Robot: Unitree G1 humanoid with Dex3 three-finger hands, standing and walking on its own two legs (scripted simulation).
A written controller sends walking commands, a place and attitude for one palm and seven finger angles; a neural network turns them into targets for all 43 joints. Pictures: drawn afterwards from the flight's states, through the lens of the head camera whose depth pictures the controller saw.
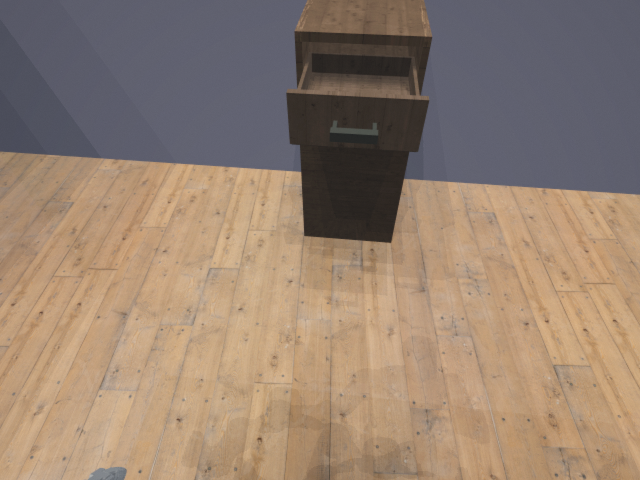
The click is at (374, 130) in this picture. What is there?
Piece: drawer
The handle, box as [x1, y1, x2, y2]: [330, 120, 377, 143]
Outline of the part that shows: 333,120 333,125 330,128 330,141 376,143 376,123 373,123 371,129 337,128 336,121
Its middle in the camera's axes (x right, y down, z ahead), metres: +0.08 -0.26 +0.92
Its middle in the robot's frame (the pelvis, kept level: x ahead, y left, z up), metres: +0.86 -0.04 -0.03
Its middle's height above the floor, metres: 0.74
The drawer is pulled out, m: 0.29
